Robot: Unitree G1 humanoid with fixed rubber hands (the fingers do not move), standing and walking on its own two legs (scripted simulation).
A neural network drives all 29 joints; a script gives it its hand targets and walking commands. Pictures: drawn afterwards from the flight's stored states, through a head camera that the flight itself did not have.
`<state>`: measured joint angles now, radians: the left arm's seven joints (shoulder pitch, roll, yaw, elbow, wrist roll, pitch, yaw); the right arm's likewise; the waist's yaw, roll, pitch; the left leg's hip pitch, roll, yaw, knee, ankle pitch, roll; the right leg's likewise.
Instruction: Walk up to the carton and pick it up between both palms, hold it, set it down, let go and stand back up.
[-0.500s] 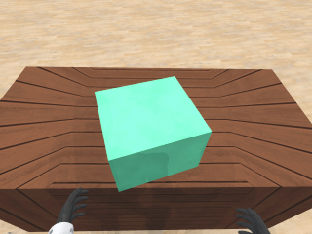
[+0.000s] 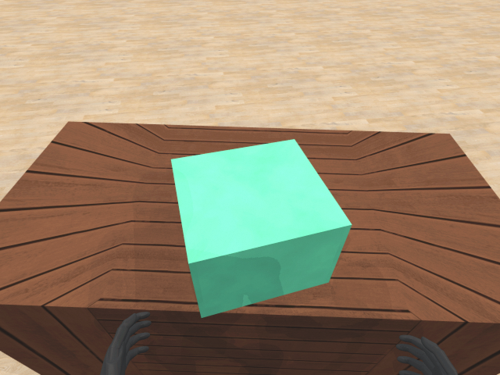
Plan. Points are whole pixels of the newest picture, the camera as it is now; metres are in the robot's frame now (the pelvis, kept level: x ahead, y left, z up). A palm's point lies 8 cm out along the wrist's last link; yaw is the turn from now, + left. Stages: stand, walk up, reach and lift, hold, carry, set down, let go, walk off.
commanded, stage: reach and lift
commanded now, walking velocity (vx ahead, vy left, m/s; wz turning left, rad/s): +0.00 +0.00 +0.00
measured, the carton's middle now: (251, 222) +0.45 +0.03 -0.03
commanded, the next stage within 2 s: none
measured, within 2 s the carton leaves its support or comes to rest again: neither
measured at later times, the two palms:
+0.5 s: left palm (123, 358) +0.17 +0.21 -0.03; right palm (451, 358) +0.20 -0.29 -0.03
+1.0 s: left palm (119, 307) +0.23 +0.23 +0.01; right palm (438, 301) +0.27 -0.28 +0.02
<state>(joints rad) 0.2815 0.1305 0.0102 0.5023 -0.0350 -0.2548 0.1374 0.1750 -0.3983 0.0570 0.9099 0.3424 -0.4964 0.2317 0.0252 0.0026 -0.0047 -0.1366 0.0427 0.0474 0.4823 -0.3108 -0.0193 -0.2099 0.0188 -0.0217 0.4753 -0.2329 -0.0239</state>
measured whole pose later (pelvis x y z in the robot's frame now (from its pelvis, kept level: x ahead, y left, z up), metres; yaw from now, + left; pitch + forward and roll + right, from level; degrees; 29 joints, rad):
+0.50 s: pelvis +0.00 -0.01 -0.01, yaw +1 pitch +1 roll +0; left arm 0.24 0.11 0.00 0.48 -0.12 -0.35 0.17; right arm 0.11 -0.48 0.16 0.88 0.52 -0.57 0.28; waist 0.04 -0.01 -0.06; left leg -0.24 0.04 0.03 0.54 -0.33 -0.03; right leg -0.31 0.01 -0.04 0.56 -0.27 -0.04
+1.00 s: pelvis +0.01 +0.00 +0.00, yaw +0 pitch +3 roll +0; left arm 0.11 0.12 0.05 0.31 -0.11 -0.10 0.16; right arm -0.06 -0.52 0.12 0.77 0.51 -0.37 0.28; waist 0.06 -0.01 -0.06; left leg -0.20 0.05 0.04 0.43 -0.28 -0.02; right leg -0.27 0.03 -0.02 0.41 -0.20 -0.03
